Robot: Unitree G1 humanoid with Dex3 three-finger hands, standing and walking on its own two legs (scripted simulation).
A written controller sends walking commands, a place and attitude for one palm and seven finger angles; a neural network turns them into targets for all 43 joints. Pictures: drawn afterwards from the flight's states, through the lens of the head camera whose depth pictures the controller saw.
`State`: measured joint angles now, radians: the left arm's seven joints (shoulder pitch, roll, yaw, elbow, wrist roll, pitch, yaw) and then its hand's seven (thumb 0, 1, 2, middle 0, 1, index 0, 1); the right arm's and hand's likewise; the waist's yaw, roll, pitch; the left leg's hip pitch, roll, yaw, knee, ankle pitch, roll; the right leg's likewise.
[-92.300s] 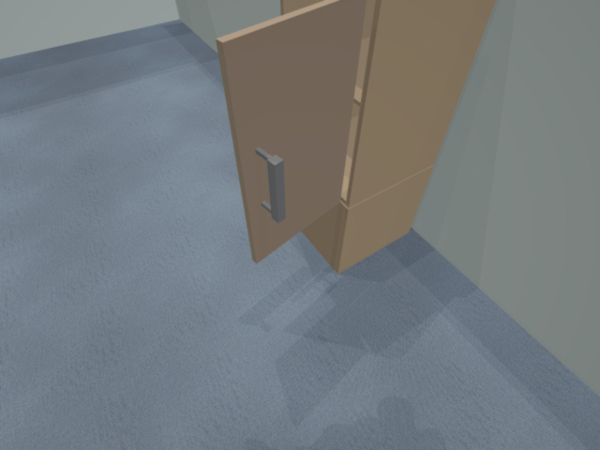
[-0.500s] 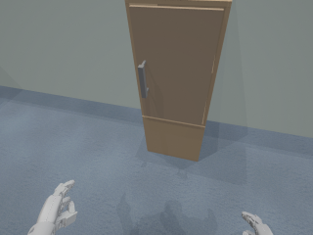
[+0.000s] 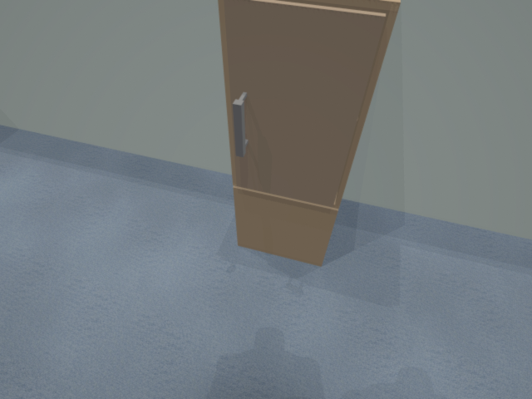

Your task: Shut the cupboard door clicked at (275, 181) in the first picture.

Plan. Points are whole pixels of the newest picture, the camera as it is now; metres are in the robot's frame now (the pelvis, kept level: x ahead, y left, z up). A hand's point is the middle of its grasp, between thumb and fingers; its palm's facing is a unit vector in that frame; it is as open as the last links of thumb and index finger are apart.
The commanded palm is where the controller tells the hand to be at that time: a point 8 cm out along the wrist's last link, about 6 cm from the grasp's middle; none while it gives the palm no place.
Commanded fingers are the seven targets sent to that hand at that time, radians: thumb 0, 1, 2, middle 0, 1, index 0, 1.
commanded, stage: let the arm hang, fingers relaxed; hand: left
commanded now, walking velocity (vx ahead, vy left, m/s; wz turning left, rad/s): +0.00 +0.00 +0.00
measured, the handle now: (242, 125) +0.80 +0.11 -0.06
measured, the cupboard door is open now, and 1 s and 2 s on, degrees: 0 0 0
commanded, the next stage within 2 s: look to check the result in 0.44 s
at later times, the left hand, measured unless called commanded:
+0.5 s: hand out of the picture +0.00 +0.16 -0.18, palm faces +0.02 -0.99 -0.16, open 7.4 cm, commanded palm none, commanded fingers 0.00 0.90 0.90 -0.20 -0.30 -0.20 -0.30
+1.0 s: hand out of the picture +0.02 +0.18 -0.17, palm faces +0.01 -0.98 -0.21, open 7.4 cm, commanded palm none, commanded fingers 0.00 0.90 0.90 -0.20 -0.30 -0.20 -0.30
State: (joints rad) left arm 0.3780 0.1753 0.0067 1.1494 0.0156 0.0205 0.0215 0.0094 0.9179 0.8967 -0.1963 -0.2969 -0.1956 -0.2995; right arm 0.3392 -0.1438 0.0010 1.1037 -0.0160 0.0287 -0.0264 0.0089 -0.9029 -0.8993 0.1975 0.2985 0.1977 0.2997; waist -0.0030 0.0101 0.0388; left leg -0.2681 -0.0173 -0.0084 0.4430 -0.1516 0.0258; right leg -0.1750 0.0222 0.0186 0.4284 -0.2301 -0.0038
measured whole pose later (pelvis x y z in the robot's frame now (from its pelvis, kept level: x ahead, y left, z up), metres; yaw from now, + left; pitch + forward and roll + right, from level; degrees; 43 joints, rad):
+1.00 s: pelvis +0.02 +0.00 +0.00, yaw +0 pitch -2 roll +0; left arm 0.27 0.19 0.01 1.13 0.02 0.00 0.02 0.01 0.91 0.90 -0.20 -0.30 -0.20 -0.30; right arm 0.24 -0.19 -0.01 1.10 -0.01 0.01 -0.03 0.01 -0.90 -0.90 0.20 0.30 0.20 0.30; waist 0.00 0.00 0.04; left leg -0.21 -0.02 0.00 0.40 -0.16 0.02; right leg -0.12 0.02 0.02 0.39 -0.24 -0.01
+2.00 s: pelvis +0.05 -0.02 +0.01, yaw +0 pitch -1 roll +0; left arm 0.28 0.17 0.00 1.14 0.01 -0.01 0.03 0.01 0.91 0.90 -0.20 -0.30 -0.20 -0.30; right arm 0.23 -0.18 0.01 1.12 -0.01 0.00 -0.03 0.01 -0.90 -0.90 0.20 0.30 0.20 0.30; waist 0.00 0.00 0.04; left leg -0.15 -0.01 -0.01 0.37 -0.20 0.00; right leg -0.06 0.03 0.02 0.34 -0.27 -0.03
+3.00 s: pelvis +0.05 -0.03 +0.00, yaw +0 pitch -2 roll +0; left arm 0.31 0.14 0.01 1.14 0.01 -0.01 0.03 0.01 0.91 0.90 -0.20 -0.30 -0.20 -0.30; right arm 0.28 -0.15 0.01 1.13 -0.01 0.01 -0.04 0.01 -0.90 -0.90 0.20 0.30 0.20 0.30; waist 0.00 0.00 0.04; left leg -0.16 0.00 -0.02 0.38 -0.20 -0.01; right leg -0.06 0.04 0.01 0.36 -0.27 -0.04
